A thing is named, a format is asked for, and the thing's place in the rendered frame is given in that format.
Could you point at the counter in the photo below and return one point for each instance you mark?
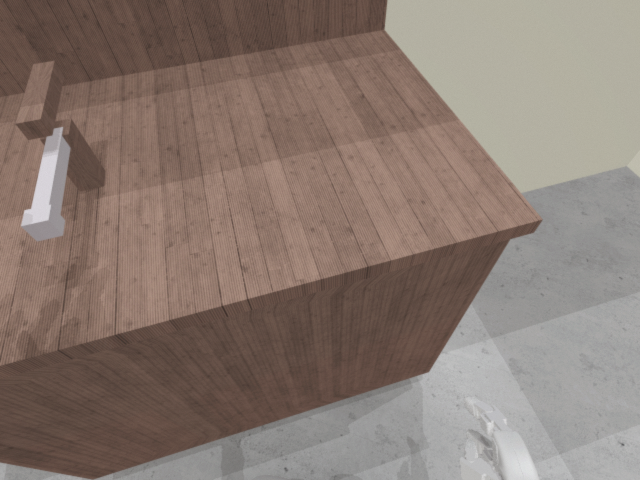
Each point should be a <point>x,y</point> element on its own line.
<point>268,209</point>

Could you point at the right robot hand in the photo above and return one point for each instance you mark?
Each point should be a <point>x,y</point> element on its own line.
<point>505,458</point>

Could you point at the tap lever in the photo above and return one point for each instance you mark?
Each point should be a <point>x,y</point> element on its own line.
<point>44,221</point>

